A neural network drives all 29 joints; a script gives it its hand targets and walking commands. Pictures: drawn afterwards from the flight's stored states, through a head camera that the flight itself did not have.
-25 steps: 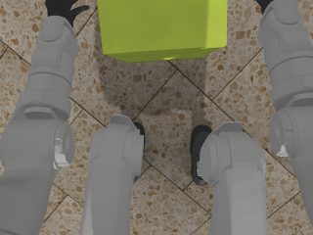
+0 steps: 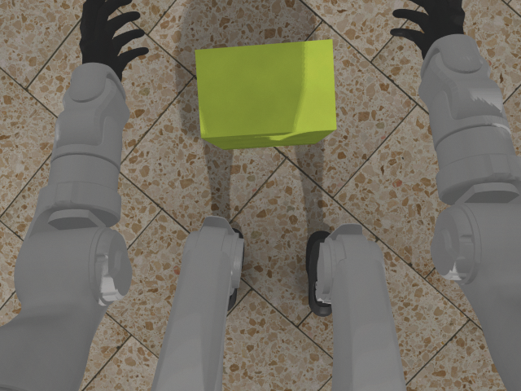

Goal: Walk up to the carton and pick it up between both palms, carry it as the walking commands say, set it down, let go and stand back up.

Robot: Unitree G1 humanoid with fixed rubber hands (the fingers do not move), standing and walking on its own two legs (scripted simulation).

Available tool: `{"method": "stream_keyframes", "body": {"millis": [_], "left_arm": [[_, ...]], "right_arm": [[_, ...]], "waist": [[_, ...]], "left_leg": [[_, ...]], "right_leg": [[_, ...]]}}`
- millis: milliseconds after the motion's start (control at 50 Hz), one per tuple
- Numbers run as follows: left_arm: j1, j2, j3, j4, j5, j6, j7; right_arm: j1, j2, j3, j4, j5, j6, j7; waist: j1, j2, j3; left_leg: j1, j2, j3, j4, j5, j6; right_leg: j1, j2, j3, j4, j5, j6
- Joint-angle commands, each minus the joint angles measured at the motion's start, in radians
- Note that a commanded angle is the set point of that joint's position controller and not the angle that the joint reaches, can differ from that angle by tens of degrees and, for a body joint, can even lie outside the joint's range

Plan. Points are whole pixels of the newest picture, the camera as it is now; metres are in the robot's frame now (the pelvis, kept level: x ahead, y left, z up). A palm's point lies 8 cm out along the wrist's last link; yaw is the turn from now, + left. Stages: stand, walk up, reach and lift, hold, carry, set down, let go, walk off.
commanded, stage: set down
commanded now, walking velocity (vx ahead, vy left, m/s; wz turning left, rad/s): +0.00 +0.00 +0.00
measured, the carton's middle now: (266, 106) +0.52 +0.03 -0.36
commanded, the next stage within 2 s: let go in 0.70 s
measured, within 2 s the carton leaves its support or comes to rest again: neither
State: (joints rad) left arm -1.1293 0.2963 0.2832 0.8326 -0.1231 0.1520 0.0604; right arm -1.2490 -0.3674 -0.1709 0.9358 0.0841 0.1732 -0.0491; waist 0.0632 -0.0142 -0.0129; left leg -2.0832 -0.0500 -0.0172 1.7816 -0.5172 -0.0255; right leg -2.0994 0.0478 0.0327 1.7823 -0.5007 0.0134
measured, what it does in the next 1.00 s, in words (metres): rises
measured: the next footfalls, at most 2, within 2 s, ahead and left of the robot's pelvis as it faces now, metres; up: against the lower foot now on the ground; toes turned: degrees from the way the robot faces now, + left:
none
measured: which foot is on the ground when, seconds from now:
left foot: down 0.00-1.00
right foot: down 0.00-1.00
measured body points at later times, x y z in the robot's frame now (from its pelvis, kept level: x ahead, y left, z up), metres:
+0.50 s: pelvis +0.03 +0.00 +0.14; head +0.32 +0.00 +0.48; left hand +0.52 +0.24 +0.04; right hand +0.56 -0.19 +0.04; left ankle +0.10 +0.12 -0.45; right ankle +0.10 -0.12 -0.45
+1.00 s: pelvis +0.07 +0.01 +0.22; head +0.33 +0.00 +0.58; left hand +0.45 +0.24 +0.10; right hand +0.48 -0.20 +0.09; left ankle +0.10 +0.12 -0.45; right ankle +0.10 -0.12 -0.45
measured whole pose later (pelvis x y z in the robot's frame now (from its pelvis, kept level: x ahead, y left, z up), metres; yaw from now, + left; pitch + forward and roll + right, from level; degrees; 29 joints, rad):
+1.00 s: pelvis +0.07 +0.01 +0.22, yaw -1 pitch +40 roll +0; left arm -0.54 0.21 0.26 0.56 0.06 0.11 -0.09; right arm -0.60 -0.17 -0.24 0.58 -0.11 0.14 -0.03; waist 0.04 -0.01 -0.09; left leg -1.28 -0.03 -0.03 0.88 -0.30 0.00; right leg -1.28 0.03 0.05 0.86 -0.28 0.01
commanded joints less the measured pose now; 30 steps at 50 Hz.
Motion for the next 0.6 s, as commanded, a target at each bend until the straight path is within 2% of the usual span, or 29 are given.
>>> {"method": "stream_keyframes", "body": {"millis": [0, 220, 540, 580], "left_arm": [[-0.194, 0.142, 0.029, -0.126, 0.009, -0.009, -0.011], [-0.130, 0.135, 0.056, -0.161, 0.027, 0.006, -0.047], [-0.009, 0.067, 0.094, -0.165, 0.085, -0.031, -0.085], [0.004, 0.044, 0.099, -0.137, 0.102, -0.040, -0.089]], "right_arm": [[-0.244, -0.118, -0.026, -0.134, -0.014, -0.005, 0.005], [-0.180, -0.100, -0.050, -0.181, -0.037, 0.018, 0.035], [-0.041, -0.050, -0.092, -0.178, -0.087, -0.022, 0.074], [-0.029, -0.036, -0.095, -0.148, -0.103, -0.031, 0.080]], "waist": [[0.024, -0.058, -1.102], [0.025, -0.069, -1.121], [0.023, -0.037, -1.026], [0.022, -0.037, -0.969]], "left_leg": [[0.567, -0.009, 0.099, -0.219, 0.308, -0.021], [0.709, -0.017, 0.096, -0.428, 0.375, -0.018], [1.008, -0.004, 0.054, -0.770, 0.517, -0.016], [1.015, 0.000, 0.048, -0.804, 0.517, -0.019]], "right_leg": [[0.692, 0.016, -0.070, -0.199, 0.256, 0.004], [0.881, 0.016, -0.060, -0.406, 0.325, 0.014], [1.094, 0.010, -0.024, -0.746, 0.445, 0.015], [1.088, 0.007, -0.024, -0.780, 0.444, 0.014]]}}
